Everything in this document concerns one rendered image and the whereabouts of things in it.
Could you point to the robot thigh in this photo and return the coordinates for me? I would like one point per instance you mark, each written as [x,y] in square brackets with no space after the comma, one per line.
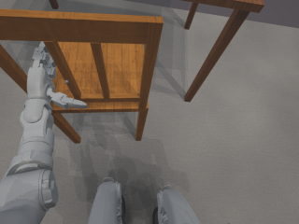
[172,204]
[106,200]

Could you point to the left robot upper arm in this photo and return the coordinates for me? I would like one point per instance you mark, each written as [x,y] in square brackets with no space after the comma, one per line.
[26,197]

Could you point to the robot left thigh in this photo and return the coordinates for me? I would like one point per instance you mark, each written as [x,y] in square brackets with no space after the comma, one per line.
[106,200]

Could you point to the left robot hand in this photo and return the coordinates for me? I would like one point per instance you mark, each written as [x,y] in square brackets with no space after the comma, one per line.
[40,77]

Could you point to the robot right thigh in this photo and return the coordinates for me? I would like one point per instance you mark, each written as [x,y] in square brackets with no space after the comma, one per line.
[172,204]

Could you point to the left robot forearm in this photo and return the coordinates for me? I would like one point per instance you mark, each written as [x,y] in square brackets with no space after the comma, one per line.
[37,141]

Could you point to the chair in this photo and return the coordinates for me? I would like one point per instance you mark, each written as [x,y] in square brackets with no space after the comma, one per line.
[101,55]

